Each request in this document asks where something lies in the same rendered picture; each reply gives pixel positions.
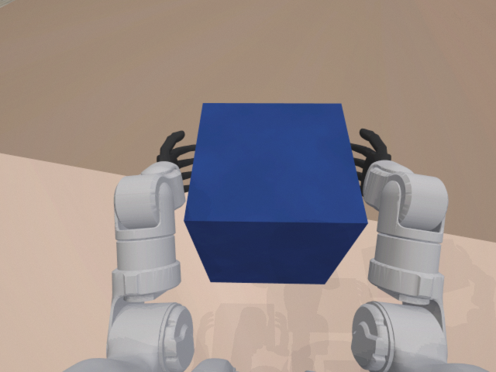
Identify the right robot forearm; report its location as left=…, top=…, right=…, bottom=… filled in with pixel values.
left=363, top=160, right=449, bottom=357

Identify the carton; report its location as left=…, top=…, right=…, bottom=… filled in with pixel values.
left=184, top=103, right=368, bottom=284

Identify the left robot forearm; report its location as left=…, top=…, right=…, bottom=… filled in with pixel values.
left=106, top=161, right=186, bottom=358

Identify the robot left hand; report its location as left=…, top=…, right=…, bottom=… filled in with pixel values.
left=157, top=131, right=196, bottom=193

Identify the robot right hand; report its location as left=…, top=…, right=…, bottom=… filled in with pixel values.
left=350, top=129, right=391, bottom=196

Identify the robot left upper arm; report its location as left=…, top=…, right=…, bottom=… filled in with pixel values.
left=63, top=302, right=195, bottom=372

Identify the robot right upper arm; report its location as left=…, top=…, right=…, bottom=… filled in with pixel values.
left=351, top=301, right=489, bottom=372

